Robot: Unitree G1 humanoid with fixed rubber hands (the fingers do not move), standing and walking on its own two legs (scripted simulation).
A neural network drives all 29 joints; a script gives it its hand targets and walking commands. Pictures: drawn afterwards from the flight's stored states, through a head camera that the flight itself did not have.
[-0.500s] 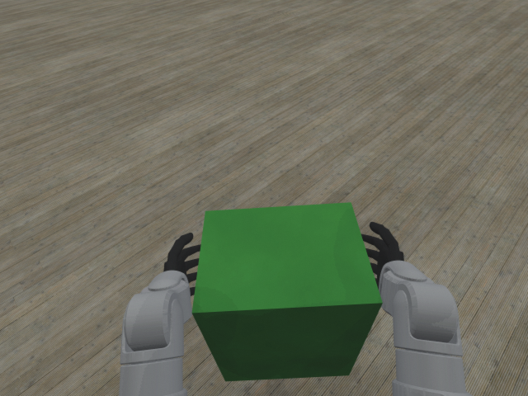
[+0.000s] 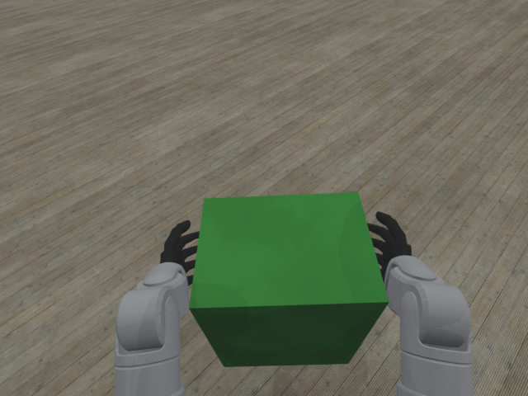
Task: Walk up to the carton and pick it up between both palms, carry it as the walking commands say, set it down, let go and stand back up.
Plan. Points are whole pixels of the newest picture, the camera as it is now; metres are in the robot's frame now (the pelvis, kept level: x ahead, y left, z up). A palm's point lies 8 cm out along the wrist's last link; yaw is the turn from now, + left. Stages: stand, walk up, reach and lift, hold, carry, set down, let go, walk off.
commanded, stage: carry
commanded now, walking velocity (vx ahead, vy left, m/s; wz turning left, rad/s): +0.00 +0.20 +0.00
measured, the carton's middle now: (283, 289) +0.27 +0.00 +0.02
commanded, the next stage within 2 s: none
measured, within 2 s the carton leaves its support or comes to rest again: neither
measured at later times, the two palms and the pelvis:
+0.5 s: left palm (164, 279) +0.26 +0.17 +0.07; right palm (371, 263) +0.27 -0.13 +0.07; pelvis +0.01 +0.02 +0.00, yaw +0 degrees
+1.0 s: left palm (176, 268) +0.28 +0.16 +0.07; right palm (381, 253) +0.29 -0.15 +0.07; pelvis +0.02 +0.00 +0.00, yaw +0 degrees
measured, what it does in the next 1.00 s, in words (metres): stands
